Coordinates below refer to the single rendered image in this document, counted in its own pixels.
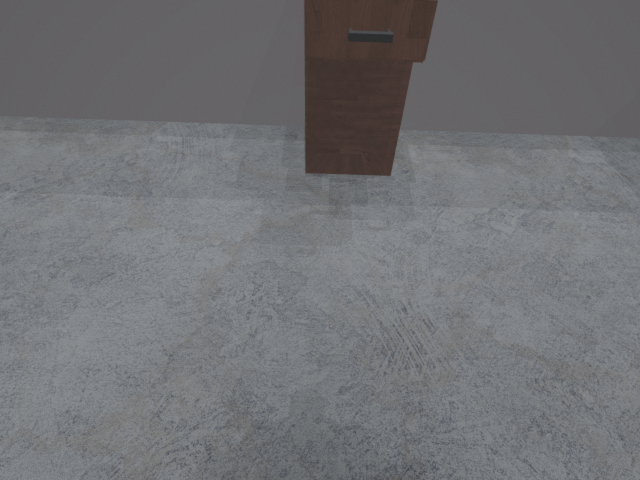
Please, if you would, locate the drawer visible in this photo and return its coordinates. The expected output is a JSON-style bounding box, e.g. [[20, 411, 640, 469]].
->
[[307, 0, 438, 63]]

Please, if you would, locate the handle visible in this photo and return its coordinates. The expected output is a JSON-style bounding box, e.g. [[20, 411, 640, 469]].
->
[[348, 28, 394, 43]]

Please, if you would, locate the cabinet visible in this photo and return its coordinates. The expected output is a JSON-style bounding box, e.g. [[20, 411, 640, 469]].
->
[[304, 0, 413, 176]]

